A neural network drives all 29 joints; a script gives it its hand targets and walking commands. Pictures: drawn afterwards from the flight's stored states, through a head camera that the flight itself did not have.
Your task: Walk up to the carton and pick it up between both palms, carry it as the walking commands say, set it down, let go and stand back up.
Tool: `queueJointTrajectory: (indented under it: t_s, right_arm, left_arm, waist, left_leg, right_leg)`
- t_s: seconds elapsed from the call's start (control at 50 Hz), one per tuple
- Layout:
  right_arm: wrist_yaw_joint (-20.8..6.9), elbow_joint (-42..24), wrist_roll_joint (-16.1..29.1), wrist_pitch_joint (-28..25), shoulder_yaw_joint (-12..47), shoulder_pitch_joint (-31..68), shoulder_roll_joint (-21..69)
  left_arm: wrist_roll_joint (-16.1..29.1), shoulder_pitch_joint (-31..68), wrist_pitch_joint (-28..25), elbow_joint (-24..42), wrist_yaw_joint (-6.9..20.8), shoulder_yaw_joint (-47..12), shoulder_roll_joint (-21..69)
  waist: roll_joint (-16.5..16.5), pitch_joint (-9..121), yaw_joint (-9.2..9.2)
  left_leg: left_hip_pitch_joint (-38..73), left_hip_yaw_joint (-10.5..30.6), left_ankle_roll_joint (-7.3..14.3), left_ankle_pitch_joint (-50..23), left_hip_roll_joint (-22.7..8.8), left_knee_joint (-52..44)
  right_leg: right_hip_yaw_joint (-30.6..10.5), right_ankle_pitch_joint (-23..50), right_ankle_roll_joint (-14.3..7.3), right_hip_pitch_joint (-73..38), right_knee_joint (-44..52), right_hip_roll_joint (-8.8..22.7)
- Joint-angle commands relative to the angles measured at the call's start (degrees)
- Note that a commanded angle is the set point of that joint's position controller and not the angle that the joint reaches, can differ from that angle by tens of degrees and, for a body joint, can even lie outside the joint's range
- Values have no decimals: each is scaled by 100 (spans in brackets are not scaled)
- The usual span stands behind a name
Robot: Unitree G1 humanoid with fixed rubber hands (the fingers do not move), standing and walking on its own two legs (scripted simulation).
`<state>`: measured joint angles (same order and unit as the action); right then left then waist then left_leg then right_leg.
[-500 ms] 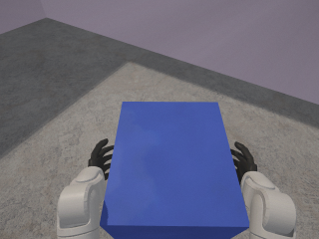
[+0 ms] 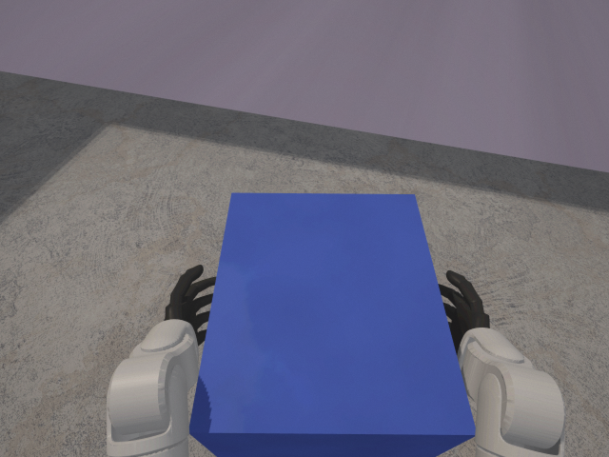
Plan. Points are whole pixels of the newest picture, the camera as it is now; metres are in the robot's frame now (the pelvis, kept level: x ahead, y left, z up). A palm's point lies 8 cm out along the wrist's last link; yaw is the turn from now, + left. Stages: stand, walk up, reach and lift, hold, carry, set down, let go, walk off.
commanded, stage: carry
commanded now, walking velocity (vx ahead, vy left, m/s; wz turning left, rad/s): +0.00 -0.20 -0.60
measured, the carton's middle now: (321, 336) +0.27 +0.01 +0.02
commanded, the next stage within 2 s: none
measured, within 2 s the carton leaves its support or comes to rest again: neither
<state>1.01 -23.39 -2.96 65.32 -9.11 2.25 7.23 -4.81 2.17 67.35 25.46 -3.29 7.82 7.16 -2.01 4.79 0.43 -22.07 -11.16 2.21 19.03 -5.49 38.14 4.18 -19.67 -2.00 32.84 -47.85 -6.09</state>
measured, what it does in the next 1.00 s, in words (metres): steps to the right, turning right: right foot, then left foot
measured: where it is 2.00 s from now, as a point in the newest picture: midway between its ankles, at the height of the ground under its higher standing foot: outside the picture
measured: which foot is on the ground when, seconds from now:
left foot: down 0.00-0.28, up 0.30-0.60, down 0.62-0.96, up 0.98-1.00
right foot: up 0.00-0.26, down 0.28-0.62, up 0.64-0.94, down 0.96-1.00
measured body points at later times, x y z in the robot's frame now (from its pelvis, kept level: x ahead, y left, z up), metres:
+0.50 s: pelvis -0.07 -0.17 +0.00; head -0.05 -0.18 +0.45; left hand +0.23 -0.10 +0.06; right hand +0.13 -0.41 +0.06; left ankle -0.04 -0.07 -0.67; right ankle -0.03 -0.26 -0.72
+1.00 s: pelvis -0.18 -0.30 -0.01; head -0.18 -0.31 +0.44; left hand +0.14 -0.33 +0.07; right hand -0.06 -0.60 +0.07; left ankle -0.07 -0.13 -0.71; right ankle -0.23 -0.43 -0.73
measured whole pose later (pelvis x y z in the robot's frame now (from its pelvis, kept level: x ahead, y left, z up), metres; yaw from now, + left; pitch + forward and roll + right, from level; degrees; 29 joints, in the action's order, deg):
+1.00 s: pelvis -0.18 -0.30 -0.01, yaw -36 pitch +3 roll -3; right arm 1.2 -23.5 -4.4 68.6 -10.5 5.7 5.7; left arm -4.8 7.3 67.9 20.8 -3.3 8.2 7.6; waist 3.8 3.8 1.9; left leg -24.9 -10.0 -9.5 26.0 -23.0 47.4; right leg 6.2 -13.9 0.3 23.7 -36.0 0.4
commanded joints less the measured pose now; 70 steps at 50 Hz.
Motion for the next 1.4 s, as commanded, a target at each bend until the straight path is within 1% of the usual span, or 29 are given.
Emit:
queueJointTrajectory:
  t_s: [0.0, 0.06, 0.22, 0.26, 0.28, 0.3, 0.34, 0.42, 0.52, 0.58, 0.6, 0.62, 0.64, 0.68, 0.74, 0.9, 0.94, 0.96, 0.98, 1.0, 1.04, 1.1, 1.18, 1.26, 1.28, 1.3, 1.32, 1.36, 1.38]
  right_arm:
    - [-1306, -487, 1910, 122, 4155, 2452, 4357]
    - [-1290, -568, 1949, 196, 4166, 2614, 4283]
    - [-1227, -330, 1718, 358, 4056, 2457, 4171]
    - [-1223, -268, 1656, 366, 4065, 2474, 4175]
    - [-1234, -297, 1701, 390, 4117, 2633, 4231]
    - [-1248, -267, 1816, 355, 4226, 2748, 4387]
    - [-1316, -656, 2096, 232, 4538, 3097, 4625]
    - [-1293, -1076, 2282, 161, 4617, 3329, 4676]
    - [-1267, -875, 2103, 197, 4505, 2645, 4391]
    - [-1300, -604, 2039, 219, 4309, 2377, 4335]
    - [-1299, -533, 1983, 208, 4157, 2266, 4269]
    - [-1297, -170, 1900, 178, 4012, 2003, 4351]
    - [-1310, -384, 1961, 153, 4118, 2106, 4514]
    - [-1306, -412, 1910, 172, 4114, 2509, 4380]
    - [-1285, -554, 1995, 243, 4145, 2720, 4293]
    - [-1229, -382, 1820, 417, 4074, 2537, 4158]
    - [-1225, -376, 1752, 435, 4087, 2558, 4195]
    - [-1220, -350, 1725, 443, 4085, 2607, 4183]
    - [-1253, -488, 1905, 428, 4261, 2889, 4391]
    - [-1280, -407, 1990, 368, 4346, 2895, 4512]
    - [-1317, -869, 2225, 238, 4612, 3253, 4692]
    - [-1271, -1174, 2335, 171, 4628, 3318, 4669]
    - [-1243, -1067, 2175, 185, 4547, 2688, 4391]
    - [-1292, -710, 2079, 225, 4333, 2343, 4299]
    - [-1298, -612, 2022, 217, 4192, 2244, 4251]
    - [-1295, -323, 1933, 186, 4032, 2021, 4263]
    - [-1300, -380, 1949, 153, 4060, 2149, 4443]
    - [-1303, -360, 1904, 197, 4062, 2509, 4358]
    - [-1311, -483, 1948, 205, 4118, 2669, 4345]
  left_arm:
    - [2197, 3096, 18, 464, 1391, -4541, 4288]
    - [2159, 3015, 38, 461, 1346, -4438, 4352]
    - [2189, 2856, 224, 17, 1368, -4376, 4494]
    - [2141, 2754, 209, -30, 1389, -4309, 4504]
    - [1980, 2653, 167, -142, 1388, -4237, 4294]
    - [2107, 2666, 129, 90, 1419, -4193, 4421]
    - [2117, 2694, 54, 284, 1423, -4368, 4739]
    - [2084, 2841, -52, 705, 1356, -4275, 4841]
    - [1994, 2423, -19, 538, 1313, -4331, 4604]
    - [2076, 2568, 32, 579, 1311, -4487, 4509]
    - [2106, 2589, 59, 585, 1315, -4540, 4523]
    - [2157, 2806, 101, 681, 1330, -4579, 4440]
    - [2174, 2887, 64, 734, 1348, -4620, 4386]
    - [2197, 3159, 53, 366, 1402, -4618, 4356]
    - [2166, 3067, 85, 411, 1344, -4494, 4409]
    - [2222, 2960, 287, 35, 1356, -4387, 4529]
    - [2163, 2839, 279, -33, 1372, -4306, 4526]
    - [2099, 2729, 267, -81, 1383, -4267, 4409]
    - [2074, 2665, 172, 27, 1378, -4226, 4410]
    - [2175, 2728, 155, 224, 1387, -4315, 4600]
    - [2160, 2751, 44, 482, 1370, -4414, 4884]
    - [2116, 2842, -42, 793, 1314, -4349, 4889]
    - [1999, 2340, -24, 660, 1279, -4355, 4694]
    - [2077, 2524, 33, 688, 1292, -4540, 4514]
    - [2103, 2555, 57, 656, 1299, -4590, 4508]
    - [2152, 2674, 96, 602, 1320, -4610, 4464]
    - [2191, 2965, 73, 798, 1341, -4634, 4370]
    - [2184, 3153, 69, 330, 1398, -4634, 4352]
    - [2154, 3189, 64, 317, 1387, -4629, 4438]
  waist:
    - [643, 1036, -83]
    - [1055, 860, 1]
    - [1931, 1227, -96]
    - [476, 1378, 66]
    - [-1844, 1514, 81]
    - [-1859, 1724, 155]
    - [-974, 1999, 107]
    - [-735, 1977, 64]
    - [-546, 1916, 37]
    - [-479, 1803, -69]
    - [236, 1708, -116]
    - [2507, 1335, -128]
    - [1702, 988, -69]
    - [492, 871, -53]
    - [1050, 673, 19]
    - [2134, 1154, -88]
    - [845, 1402, 66]
    - [-824, 1447, 108]
    - [-2304, 1725, 169]
    - [-1604, 1898, 180]
    - [-837, 2090, 121]
    - [-736, 2033, 99]
    - [-555, 1962, 78]
    - [-512, 1814, -25]
    - [-119, 1753, -87]
    - [1966, 1519, -157]
    - [2041, 984, -64]
    - [535, 744, -55]
    - [533, 692, 9]
  left_leg:
    - [1175, 2020, 747, -2247, -2600, -2010]
    - [1068, 435, 134, -2690, -1800, -1507]
    - [1212, -164, -404, -2677, -2026, -590]
    - [181, -329, -909, -1183, -1554, 972]
    - [-1701, -452, -1255, 2125, -555, 2121]
    - [-1804, 323, -1187, 2554, -580, 2944]
    - [-1804, 607, -984, 2022, -475, 3266]
    - [-1342, 582, -659, 952, -254, 2752]
    - [-347, 596, -307, 704, 118, 1114]
    - [1501, 369, -193, 129, 88, -992]
    - [2528, 1277, 18, 196, -894, -1884]
    - [2308, 3366, 832, -477, -3069, -2294]
    - [1628, 3119, 1110, -1418, -3325, -2347]
    - [967, 1800, 569, -1751, -2538, -2085]
    - [957, 391, 28, -2187, -1837, -1589]
    - [1298, -173, -418, -2750, -2148, -688]
    - [641, -391, -875, -1953, -1736, 793]
    - [-1009, -352, -1187, 1195, -1071, 1868]
    - [-1829, 44, -1251, 2582, -608, 2671]
    - [-1892, 443, -1156, 2498, -579, 3215]
    - [-1758, 653, -961, 1801, -524, 3306]
    - [-1345, 594, -727, 1056, -315, 2831]
    - [-672, 617, -454, 807, -4, 1544]
    - [1385, 325, -266, 263, 129, -825]
    - [2527, 861, -116, 100, -564, -1762]
    - [2866, 2982, 596, -43, -2690, -2237]
    - [1824, 3191, 1057, -1179, -3428, -2371]
    - [946, 1850, 551, -1438, -2584, -2155]
    - [876, 1275, 292, -1480, -2364, -1990]
  right_leg:
    - [-820, -34, 337, 786, -2269, 989]
    - [-143, 242, 542, 360, -1381, 928]
    - [732, 84, 323, -1315, 1724, 415]
    - [-211, 1615, 141, -2415, 2620, 1019]
    - [-2396, 4802, -627, -3085, 2373, 2483]
    - [-1989, 6712, -988, -3150, 1772, 2369]
    - [-1376, 5989, -869, -3136, 1565, 2067]
    - [-1458, 3184, -860, -2540, 2148, 1807]
    - [-2005, 2743, -985, -2286, 2582, 1805]
    - [-1658, 1775, -393, -1103, 2695, 1297]
    - [-1275, 947, 75, -85, 2066, 853]
    - [-245, -687, 349, 1026, -234, 119]
    - [-517, -678, 286, 1158, -1467, 707]
    - [-856, 84, 348, 611, -2363, 911]
    - [-131, 297, 542, 348, -1500, 851]
    - [788, 0, 342, -1176, 1581, 430]
    - [125, 955, 199, -2163, 2650, 694]
    - [-1580, 3523, -258, -2950, 2523, 1956]
    - [-2217, 5894, -985, -3105, 2040, 2395]
    - [-1778, 6601, -1030, -3325, 1662, 2207]
    - [-1351, 5680, -824, -3225, 1573, 2007]
    - [-1491, 3743, -883, -2738, 2045, 1851]
    - [-2018, 3079, -1035, -2635, 2480, 1877]
    - [-1726, 2019, -403, -1408, 2813, 1357]
    - [-1406, 1380, 114, -431, 2489, 975]
    - [-500, 18, 569, 735, 455, 223]
    - [-380, -771, 367, 1090, -1231, 537]
    - [-863, -9, 297, 517, -2303, 869]
    - [-773, 255, 306, 505, -2437, 915]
